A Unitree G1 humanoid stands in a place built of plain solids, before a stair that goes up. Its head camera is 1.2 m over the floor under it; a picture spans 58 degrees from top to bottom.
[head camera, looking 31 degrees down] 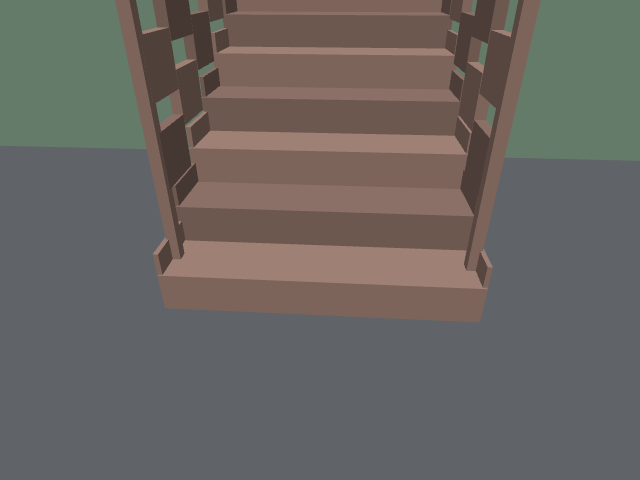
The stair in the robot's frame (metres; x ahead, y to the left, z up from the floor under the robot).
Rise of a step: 0.17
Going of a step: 0.28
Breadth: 1.32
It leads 4 degrees to the right of straight ahead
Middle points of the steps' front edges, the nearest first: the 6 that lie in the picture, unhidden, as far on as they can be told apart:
1.39 0.00 0.17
1.67 -0.02 0.34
1.94 -0.03 0.51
2.22 -0.05 0.69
2.50 -0.07 0.86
2.78 -0.09 1.03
